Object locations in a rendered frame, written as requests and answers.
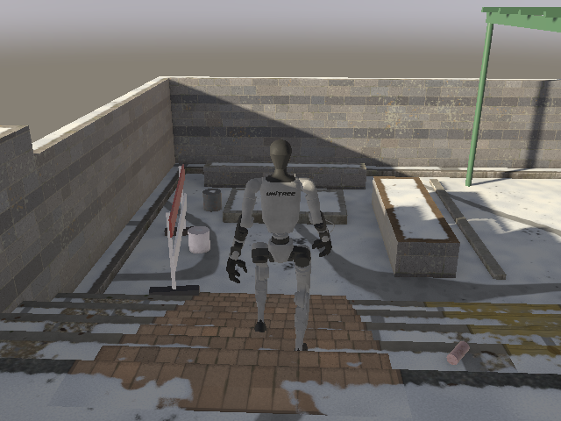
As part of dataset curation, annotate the robot left upper arm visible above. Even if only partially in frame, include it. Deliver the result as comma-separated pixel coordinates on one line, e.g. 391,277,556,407
240,177,262,228

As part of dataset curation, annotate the right robot forearm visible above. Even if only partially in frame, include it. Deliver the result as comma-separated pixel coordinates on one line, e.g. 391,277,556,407
314,211,330,242

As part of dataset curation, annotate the right robot hand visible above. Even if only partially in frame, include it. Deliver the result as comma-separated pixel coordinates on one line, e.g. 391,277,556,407
312,239,332,257

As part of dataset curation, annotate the left robot hand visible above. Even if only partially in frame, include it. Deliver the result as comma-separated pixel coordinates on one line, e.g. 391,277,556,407
226,257,247,283

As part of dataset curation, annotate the left robot shin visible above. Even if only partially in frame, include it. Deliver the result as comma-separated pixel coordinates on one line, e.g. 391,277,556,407
255,266,267,323

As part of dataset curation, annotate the robot right upper arm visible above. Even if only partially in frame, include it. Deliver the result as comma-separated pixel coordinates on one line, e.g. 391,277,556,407
299,177,323,225

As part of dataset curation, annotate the left robot forearm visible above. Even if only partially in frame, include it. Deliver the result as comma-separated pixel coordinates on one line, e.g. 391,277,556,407
229,214,248,260

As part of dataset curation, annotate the right robot thigh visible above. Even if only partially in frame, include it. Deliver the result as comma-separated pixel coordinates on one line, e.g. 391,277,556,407
293,245,311,308

